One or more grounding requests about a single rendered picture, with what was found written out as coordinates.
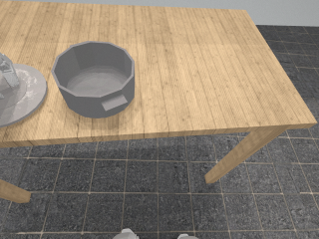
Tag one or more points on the knob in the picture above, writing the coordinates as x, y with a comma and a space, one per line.
5, 88

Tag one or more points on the table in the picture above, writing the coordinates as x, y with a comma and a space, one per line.
198, 71

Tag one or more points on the lid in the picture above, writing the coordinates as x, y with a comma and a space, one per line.
25, 98

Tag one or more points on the robot left shin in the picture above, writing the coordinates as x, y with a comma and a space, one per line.
127, 230

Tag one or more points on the pot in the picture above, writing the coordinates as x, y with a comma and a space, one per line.
96, 79

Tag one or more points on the left robot hand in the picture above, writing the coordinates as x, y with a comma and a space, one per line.
7, 70

